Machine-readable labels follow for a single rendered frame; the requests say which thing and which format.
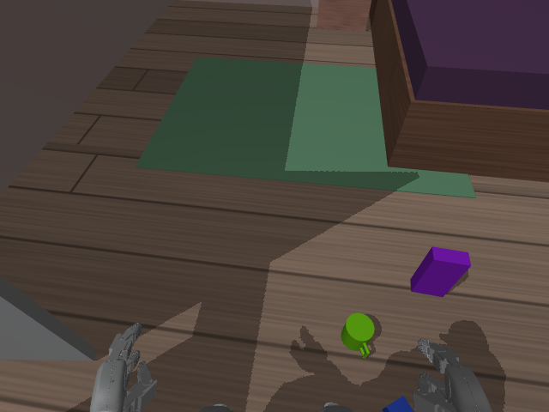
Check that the left robot hand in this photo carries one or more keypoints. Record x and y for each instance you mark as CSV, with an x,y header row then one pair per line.
x,y
113,376

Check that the right robot hand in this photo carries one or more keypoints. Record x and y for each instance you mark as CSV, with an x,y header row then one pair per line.
x,y
461,392

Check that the bed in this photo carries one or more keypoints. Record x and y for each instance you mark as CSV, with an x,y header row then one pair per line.
x,y
464,85

